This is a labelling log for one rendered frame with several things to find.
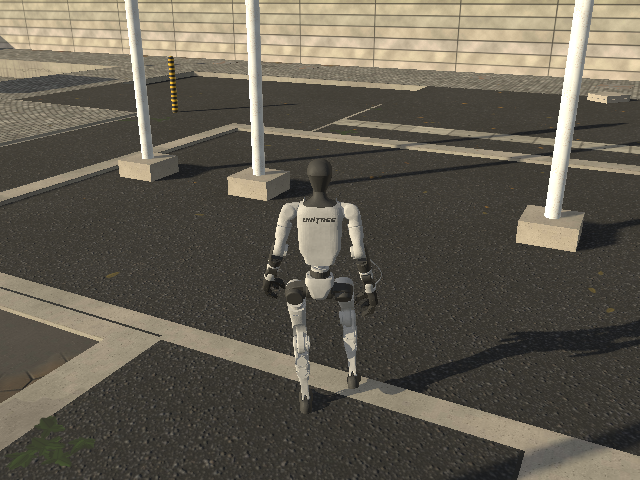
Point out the humanoid robot head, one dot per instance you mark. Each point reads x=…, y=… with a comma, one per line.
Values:
x=319, y=172

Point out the left robot hand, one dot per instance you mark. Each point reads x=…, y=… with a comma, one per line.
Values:
x=275, y=284

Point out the left robot upper arm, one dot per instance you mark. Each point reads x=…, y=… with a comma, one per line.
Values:
x=288, y=212

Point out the robot right foot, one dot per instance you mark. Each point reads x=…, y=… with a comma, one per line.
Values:
x=353, y=381

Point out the robot right forearm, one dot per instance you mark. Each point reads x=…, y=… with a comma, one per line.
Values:
x=365, y=271

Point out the right robot hand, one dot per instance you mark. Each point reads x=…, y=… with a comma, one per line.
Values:
x=372, y=301

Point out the right robot upper arm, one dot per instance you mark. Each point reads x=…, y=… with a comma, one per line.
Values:
x=352, y=213

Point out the robot left forearm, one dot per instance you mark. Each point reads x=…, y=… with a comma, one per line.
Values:
x=273, y=265

